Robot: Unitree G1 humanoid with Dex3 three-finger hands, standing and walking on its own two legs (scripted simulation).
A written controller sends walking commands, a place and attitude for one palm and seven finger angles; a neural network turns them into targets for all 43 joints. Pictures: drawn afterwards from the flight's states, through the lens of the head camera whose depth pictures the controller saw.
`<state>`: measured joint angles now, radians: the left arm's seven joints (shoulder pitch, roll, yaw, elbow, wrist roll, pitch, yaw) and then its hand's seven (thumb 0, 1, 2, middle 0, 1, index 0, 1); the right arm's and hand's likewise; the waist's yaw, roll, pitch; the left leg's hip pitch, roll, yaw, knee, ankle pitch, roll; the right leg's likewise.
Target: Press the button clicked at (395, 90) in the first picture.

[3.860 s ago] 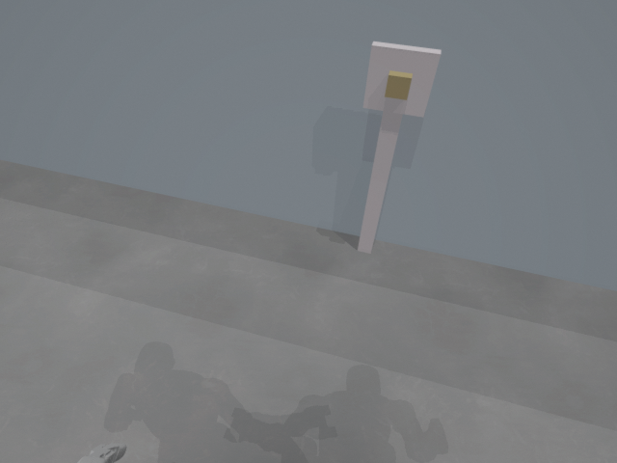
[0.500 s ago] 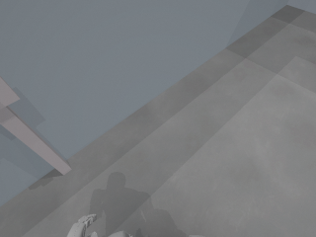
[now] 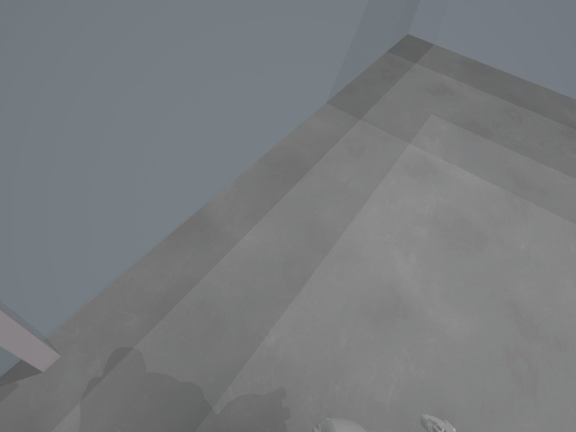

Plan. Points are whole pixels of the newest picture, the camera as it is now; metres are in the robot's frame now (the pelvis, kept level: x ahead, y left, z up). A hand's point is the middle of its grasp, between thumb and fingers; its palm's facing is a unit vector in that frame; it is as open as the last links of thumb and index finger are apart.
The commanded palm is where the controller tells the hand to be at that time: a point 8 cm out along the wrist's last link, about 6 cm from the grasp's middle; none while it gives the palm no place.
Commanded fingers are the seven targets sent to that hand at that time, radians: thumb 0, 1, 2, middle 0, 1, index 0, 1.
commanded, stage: walk to a spot facing it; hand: left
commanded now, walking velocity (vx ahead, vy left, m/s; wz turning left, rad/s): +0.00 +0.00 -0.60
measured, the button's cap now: out of the picture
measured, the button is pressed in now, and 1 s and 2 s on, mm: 0 0 0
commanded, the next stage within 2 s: turn to face it in 1.54 s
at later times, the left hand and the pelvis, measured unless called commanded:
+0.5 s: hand (223, 425) +0.15 +0.10 -0.14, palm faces -0.28 -0.92 -0.29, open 7.4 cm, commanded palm none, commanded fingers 0.00 0.90 0.90 -0.20 -0.30 -0.20 -0.30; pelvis -0.02 -0.06 +0.00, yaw -18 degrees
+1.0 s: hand out of the picture +0.13 +0.16 -0.19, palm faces -0.40 -0.90 -0.17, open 7.4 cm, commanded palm none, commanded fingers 0.00 0.90 0.90 -0.20 -0.30 -0.20 -0.30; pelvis +0.07 -0.03 -0.01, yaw -33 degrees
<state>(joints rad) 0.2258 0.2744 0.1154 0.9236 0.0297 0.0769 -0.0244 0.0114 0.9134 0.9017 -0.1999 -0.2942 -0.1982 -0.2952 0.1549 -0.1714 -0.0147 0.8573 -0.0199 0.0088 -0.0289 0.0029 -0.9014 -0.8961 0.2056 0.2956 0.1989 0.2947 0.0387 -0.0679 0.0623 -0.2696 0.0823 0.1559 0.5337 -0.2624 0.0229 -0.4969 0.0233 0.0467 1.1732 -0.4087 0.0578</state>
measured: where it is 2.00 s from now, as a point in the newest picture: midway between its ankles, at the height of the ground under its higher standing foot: outside the picture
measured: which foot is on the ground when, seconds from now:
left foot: down 0.00-0.34, up 0.36-0.94, down 0.96-1.00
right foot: up 0.00-0.32, down 0.34-0.96, up 0.98-1.00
